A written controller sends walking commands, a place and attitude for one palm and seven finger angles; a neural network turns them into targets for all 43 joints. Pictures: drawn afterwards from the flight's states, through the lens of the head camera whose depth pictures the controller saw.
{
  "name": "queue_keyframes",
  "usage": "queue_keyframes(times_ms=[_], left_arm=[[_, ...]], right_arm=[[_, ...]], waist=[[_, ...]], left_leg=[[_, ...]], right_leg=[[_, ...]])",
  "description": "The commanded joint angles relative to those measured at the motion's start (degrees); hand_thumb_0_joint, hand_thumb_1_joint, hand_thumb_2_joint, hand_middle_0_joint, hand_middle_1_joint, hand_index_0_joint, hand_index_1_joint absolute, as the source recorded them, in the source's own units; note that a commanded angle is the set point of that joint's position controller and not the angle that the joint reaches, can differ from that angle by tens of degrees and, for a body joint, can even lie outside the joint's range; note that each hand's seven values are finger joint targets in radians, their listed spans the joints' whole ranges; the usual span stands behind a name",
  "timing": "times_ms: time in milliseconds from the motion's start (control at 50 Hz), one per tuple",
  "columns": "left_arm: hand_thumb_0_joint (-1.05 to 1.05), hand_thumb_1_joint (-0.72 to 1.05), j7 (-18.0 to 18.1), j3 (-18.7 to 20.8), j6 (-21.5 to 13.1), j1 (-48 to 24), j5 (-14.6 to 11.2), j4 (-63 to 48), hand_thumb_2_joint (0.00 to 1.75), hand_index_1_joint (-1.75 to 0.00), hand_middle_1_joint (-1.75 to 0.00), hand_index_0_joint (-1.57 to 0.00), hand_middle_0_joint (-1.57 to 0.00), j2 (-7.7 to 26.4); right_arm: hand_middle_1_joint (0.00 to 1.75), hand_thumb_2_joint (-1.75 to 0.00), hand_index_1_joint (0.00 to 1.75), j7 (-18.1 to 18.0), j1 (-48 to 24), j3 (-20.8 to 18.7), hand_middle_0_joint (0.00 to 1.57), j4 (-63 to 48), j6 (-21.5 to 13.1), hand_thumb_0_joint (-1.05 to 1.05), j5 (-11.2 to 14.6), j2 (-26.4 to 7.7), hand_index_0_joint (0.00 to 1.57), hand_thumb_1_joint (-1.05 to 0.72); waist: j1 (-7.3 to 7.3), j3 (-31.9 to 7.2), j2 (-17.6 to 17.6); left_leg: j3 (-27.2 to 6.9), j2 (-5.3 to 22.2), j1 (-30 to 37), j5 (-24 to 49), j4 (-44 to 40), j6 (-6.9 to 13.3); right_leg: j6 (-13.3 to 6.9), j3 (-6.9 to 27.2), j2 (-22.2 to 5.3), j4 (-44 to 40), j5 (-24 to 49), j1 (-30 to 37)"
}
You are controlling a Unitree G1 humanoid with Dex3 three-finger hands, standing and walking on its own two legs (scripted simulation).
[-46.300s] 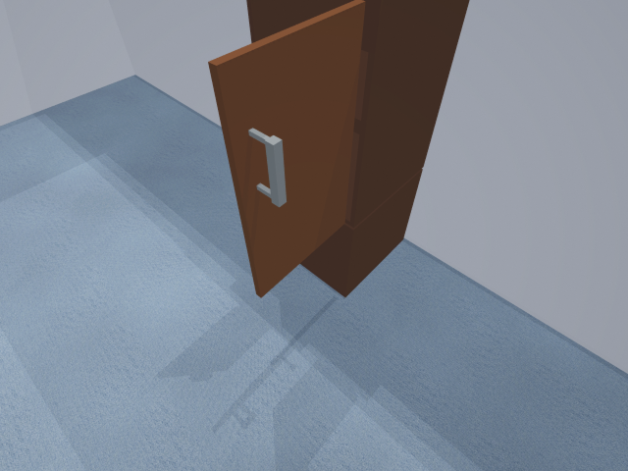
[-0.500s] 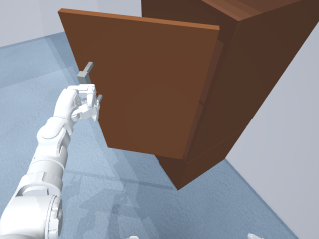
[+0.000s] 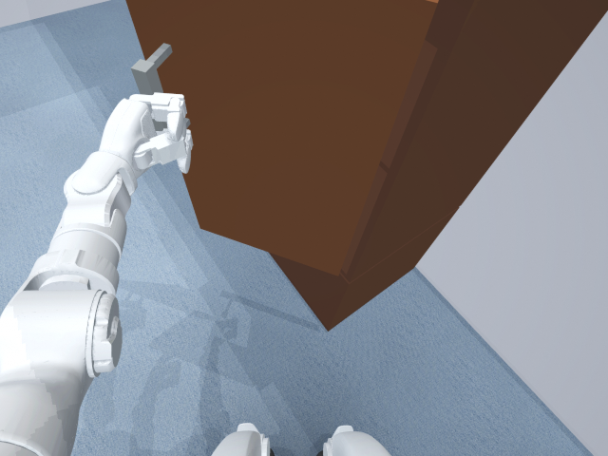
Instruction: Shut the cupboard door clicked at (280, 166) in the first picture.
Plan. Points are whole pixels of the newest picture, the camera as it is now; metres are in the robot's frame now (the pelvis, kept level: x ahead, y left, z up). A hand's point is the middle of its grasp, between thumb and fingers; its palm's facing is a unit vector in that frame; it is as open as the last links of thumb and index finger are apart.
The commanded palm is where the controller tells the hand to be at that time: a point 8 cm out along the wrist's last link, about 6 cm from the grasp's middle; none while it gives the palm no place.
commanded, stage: push the door shut along its arc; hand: left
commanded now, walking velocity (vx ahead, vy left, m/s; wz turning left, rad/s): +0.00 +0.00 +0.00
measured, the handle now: (166, 101) +0.57 +0.16 +0.11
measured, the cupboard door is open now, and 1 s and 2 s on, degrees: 35 23 17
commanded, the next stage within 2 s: pull the fist back off the door in 0.84 s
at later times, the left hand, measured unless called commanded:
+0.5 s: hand (235, 113) +0.53 +0.07 +0.12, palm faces -0.43 -0.90 +0.00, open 3.1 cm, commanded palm +0.55 +0.11 +0.11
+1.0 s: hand (248, 103) +0.55 +0.05 +0.12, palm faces -0.38 -0.92 +0.05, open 3.1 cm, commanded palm +0.58 +0.07 +0.11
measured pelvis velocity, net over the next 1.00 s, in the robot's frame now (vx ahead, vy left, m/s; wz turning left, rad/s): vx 0.01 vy -0.02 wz -0.01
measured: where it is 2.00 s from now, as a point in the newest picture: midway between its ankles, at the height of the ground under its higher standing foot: outside the picture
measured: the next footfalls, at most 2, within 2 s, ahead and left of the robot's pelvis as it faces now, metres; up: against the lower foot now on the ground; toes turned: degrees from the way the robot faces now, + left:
none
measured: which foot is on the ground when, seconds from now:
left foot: down 0.00-1.00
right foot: down 0.00-1.00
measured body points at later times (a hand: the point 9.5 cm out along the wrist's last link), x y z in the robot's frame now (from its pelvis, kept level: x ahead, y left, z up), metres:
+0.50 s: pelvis +0.02 +0.00 -0.01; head +0.13 +0.01 +0.43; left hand +0.55 +0.12 +0.12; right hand +0.00 -0.27 -0.11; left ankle +0.03 +0.06 -0.69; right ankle +0.00 -0.11 -0.69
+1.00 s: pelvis +0.01 -0.02 -0.02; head +0.15 +0.00 +0.41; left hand +0.57 +0.10 +0.12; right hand -0.01 -0.30 -0.12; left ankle +0.02 +0.06 -0.69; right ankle +0.00 -0.11 -0.69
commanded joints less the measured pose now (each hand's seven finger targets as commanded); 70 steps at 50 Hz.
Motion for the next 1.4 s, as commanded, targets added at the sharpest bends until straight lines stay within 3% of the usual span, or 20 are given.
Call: queue_keyframes(times_ms=[0, 40, 180, 220, 380, 540, 680, 720, 780, 800, 920, 940, 960, 1000, 1060, 1120, 1220, 1280, 1340, 1380], left_arm=[[0.0, 0.9, -1.42, -0.28, -3.06, -34.62, 0.33, -13.31, 0.9, -1.5, -1.5, -1.3, -1.3, 5.02], [0.0, 0.9, -1.73, -0.62, -2.54, -34.35, 0.18, -12.11, 0.9, -1.5, -1.5, -1.3, -1.3, 4.06], [0.0, 0.9, -2.49, -1.7, -2.02, -39.06, 0.18, -10.51, 0.9, -1.5, -1.5, -1.3, -1.3, 2.79], [0.0, 0.9, -2.08, 1.76, -1.58, -39.57, 0.45, -10.51, 0.9, -1.5, -1.5, -1.3, -1.3, 6.83], [0.0, 0.9, -2.14, 5.35, -1.2, -37.46, 1.48, -8.99, 0.9, -1.5, -1.5, -1.3, -1.3, 10.65], [0.0, 0.9, -3.13, 4.74, 0.11, -40.56, 3.06, -5.25, 0.9, -1.5, -1.5, -1.3, -1.3, 11.75], [0.0, 0.9, -4.95, -0.16, 0.8, -48.42, 1.72, -7.46, 0.9, -1.5, -1.5, -1.3, -1.3, 5.96], [0.0, 0.9, -5.0, -0.28, 1.69, -49.62, 1.82, -6.77, 0.9, -1.5, -1.5, -1.3, -1.3, 6.47], [0.0, 0.9, -5.11, -2.79, 2.08, -51.52, 1.35, -7.06, 0.9, -1.5, -1.5, -1.3, -1.3, 2.46], [0.0, 0.9, -4.93, -2.34, 2.46, -51.94, 1.76, -6.46, 0.9, -1.5, -1.5, -1.3, -1.3, 3.96], [0.0, 0.9, -5.09, -4.2, 3.09, -54.97, 1.38, -6.78, 0.9, -1.5, -1.5, -1.3, -1.3, 1.36], [0.0, 0.9, 7.01, 8.68, 4.84, -55.99, -2.73, -2.98, 0.9, -1.5, -1.5, -1.3, -1.3, 4.64], [0.0, 0.9, 13.3, 6.26, 5.46, -53.55, -0.74, -1.48, 0.9, -1.5, -1.5, -1.3, -1.3, 1.25], [0.0, 0.9, 23.17, 8.09, 3.72, -53.23, 1.94, -1.98, 0.9, -1.5, -1.5, -1.3, -1.3, -0.39], [0.0, 0.9, 33.21, 6.91, -3.14, -52.45, 10.85, -6.56, 0.9, -1.5, -1.5, -1.3, -1.3, 1.0], [0.0, 0.9, 32.0, 5.13, -6.22, -48.97, 15.11, -5.39, 0.9, -1.5, -1.5, -1.3, -1.3, 2.6], [0.0, 0.9, 27.15, 8.31, -3.36, -43.62, 10.66, -3.78, 0.9, -1.5, -1.5, -1.3, -1.3, 5.53], [0.0, 0.9, 26.62, 10.47, -5.44, -42.48, 7.89, -8.63, 0.9, -1.5, -1.5, -1.3, -1.3, 6.44], [0.0, 0.9, 26.47, 11.23, -8.04, -34.48, 8.58, -8.04, 0.9, -1.5, -1.5, -1.3, -1.3, 6.91], [0.0, 0.9, 25.91, 9.01, -8.59, -29.4, 9.06, -7.46, 0.9, -1.5, -1.5, -1.3, -1.3, 3.88]], right_arm=[[0.3, -0.9, 0.3, -0.65, 6.93, -4.03, 0.2, -3.34, -1.76, 0.0, -0.57, -10.91, 0.2, -0.9], [0.3, -0.9, 0.3, -0.52, 7.23, -4.12, 0.2, -3.18, -1.67, 0.0, -0.68, -10.82, 0.2, -0.9], [0.3, -0.9, 0.3, -0.84, 8.33, -4.03, 0.2, -2.61, -1.29, 0.0, -0.88, -11.12, 0.2, -0.9], [0.3, -0.9, 0.3, -0.75, 8.72, -4.01, 0.2, -2.8, -1.15, 0.0, -1.22, -11.32, 0.2, -0.9], [0.3, -0.9, 0.3, -0.64, 9.7, -3.93, 0.2, -4.0, 0.08, 0.0, -1.42, -11.18, 0.2, -0.9], [0.3, -0.9, 0.3, -0.92, 10.55, -3.89, 0.2, -3.87, 1.36, 0.0, -1.65, -11.1, 0.2, -0.9], [0.3, -0.9, 0.3, -1.61, 11.26, -4.07, 0.2, -1.21, 0.61, 0.0, -1.75, -11.11, 0.2, -0.9], [0.3, -0.9, 0.3, -1.78, 11.17, -4.03, 0.2, -0.37, 0.31, 0.0, -1.97, -11.26, 0.2, -0.9], [0.3, -0.9, 0.3, -1.97, 10.78, -3.99, 0.2, 0.97, -0.37, 0.0, -1.98, -11.16, 0.2, -0.9], [0.3, -0.9, 0.3, -1.98, 10.63, -3.98, 0.2, 1.62, -0.32, 0.0, -2.21, -11.27, 0.2, -0.9], [0.3, -0.9, 0.3, -2.35, 9.83, -3.88, 0.2, 2.75, -1.71, 0.0, -2.14, -11.32, 0.2, -0.9], [0.3, -0.9, 0.3, -1.2, 11.89, -3.18, 0.2, 1.03, -2.35, 0.0, -1.82, -8.74, 0.2, -0.9], [0.3, -0.9, 0.3, 0.17, 12.88, -3.12, 0.2, 0.9, -2.55, 0.0, -2.23, -8.52, 0.2, -0.9], [0.3, -0.9, 0.3, 2.32, 14.55, -3.76, 0.2, 0.28, -2.53, 0.0, -3.96, -8.46, 0.2, -0.9], [0.3, -0.9, 0.3, 5.81, 15.98, -4.32, 0.2, -0.54, -1.78, 0.0, -6.66, -8.31, 0.2, -0.9], [0.3, -0.9, 0.3, 7.24, 16.49, -4.93, 0.2, -1.55, 0.04, 0.0, -6.44, -9.05, 0.2, -0.9], [0.3, -0.9, 0.3, 6.07, 15.72, -4.54, 0.2, -4.04, 2.17, 0.0, -4.23, -9.3, 0.2, -0.9], [0.3, -0.9, 0.3, 5.31, 15.09, -4.23, 0.2, -5.07, 1.83, 0.0, -3.91, -8.55, 0.2, -0.9], [0.3, -0.9, 0.3, 5.29, 14.82, -4.33, 0.2, -5.0, 1.71, 0.0, -3.8, -8.02, 0.2, -0.9], [0.3, -0.9, 0.3, 5.42, 14.71, -4.62, 0.2, -5.46, 1.98, 0.0, -3.55, -7.58, 0.2, -0.9]], waist=[[-4.61, -24.15, 6.92], [-5.12, -23.58, 5.11], [-6.32, -23.65, 5.92], [-5.63, -25.4, 5.93], [-4.61, -27.95, 5.22], [-6.73, -25.74, 2.59], [-8.65, -28.74, 7.59], [-9.24, -28.54, 6.3], [-9.66, -29.26, 8.61], [-9.7, -28.9, 8.17], [-10.51, -29.57, 8.04], [-8.68, -27.33, 10.11], [-9.19, -27.15, 9.11], [-9.72, -28.12, 5.3], [-8.63, -32.79, 9.27], [-8.29, -34.55, 8.45], [-6.23, -32.06, 3.73], [-4.95, -31.17, 1.91], [-3.53, -27.78, -0.16], [-2.9, -25.59, -0.62]], left_leg=[[-10.21, 4.37, 32.38, 17.04, -6.24, -3.36], [-9.76, 4.33, 31.73, 17.3, -5.78, -3.11], [-10.51, 4.45, 32.23, 19.74, -4.93, -3.05], [-10.18, 4.22, 31.86, 20.35, -4.67, -3.12], [-8.36, 3.83, 29.75, 25.73, -2.75, -2.66], [-6.16, 3.36, 23.79, 22.54, -0.63, -1.72], [-6.39, 3.31, 27.89, 25.25, 1.27, -1.35], [-6.49, 3.34, 26.84, 22.9, 1.53, -1.29], [-6.4, 3.14, 28.43, 24.98, 2.45, -1.06], [-6.64, 3.28, 28.31, 24.66, 2.58, -1.26], [-6.2, 2.95, 27.03, 22.67, 3.62, -0.9], [-7.36, 4.14, 19.83, 19.72, 2.62, -2.24], [-7.7, 4.36, 18.49, 18.32, 1.53, -2.67], [-7.99, 4.22, 17.28, 18.62, 1.67, -2.64], [-7.27, 3.67, 18.04, 21.65, 3.75, -3.11], [-6.54, 3.25, 19.24, 22.72, 3.52, -2.91], [-4.27, 2.43, 14.97, 16.24, -0.75, -2.23], [-3.05, 2.23, 13.69, 15.04, -2.46, -1.94], [-1.83, 2.05, 11.47, 15.04, -3.16, -1.82], [-1.1, 1.74, 11.37, 15.24, -3.75, -1.7]], right_leg=[[-1.49, 1.58, 0.61, -5.33, 9.13, -8.71], [-1.35, 1.58, 0.66, -5.65, 9.78, -8.66], [-1.39, 1.3, 0.84, -4.5, 10.2, -11.52], [-1.46, 1.52, 0.92, -4.45, 10.82, -9.81], [-1.4, 1.86, 1.28, -3.12, 15.16, -6.77], [-0.71, 2.66, 1.73, -3.34, 16.85, -5.68], [-0.88, 2.06, 2.03, -2.33, 16.61, -10.68], [-0.65, 2.12, 2.05, -2.81, 15.41, -10.76], [-0.93, 1.55, 2.22, -1.79, 15.78, -13.32], [-0.93, 1.43, 2.35, -1.97, 15.07, -13.44], [-0.83, 1.46, 2.32, -1.29, 14.35, -14.6], [-0.69, 2.89, 1.32, -2.54, 13.47, -11.97], [-0.16, 2.79, 1.42, -2.17, 12.72, -11.45], [0.57, 2.44, 1.42, -1.66, 12.9, -10.92], [0.46, 2.41, 1.26, 0.77, 14.29, -11.16], [0.17, 3.09, 1.54, 0.38, 17.3, -7.87], [0.38, 4.48, 1.93, -3.69, 18.59, 2.75], [0.6, 5.35, 1.89, -5.03, 19.99, 7.71], [0.79, 5.92, 1.75, -5.55, 22.28, 10.28], [0.84, 6.08, 1.6, -5.96, 23.75, 11.15]])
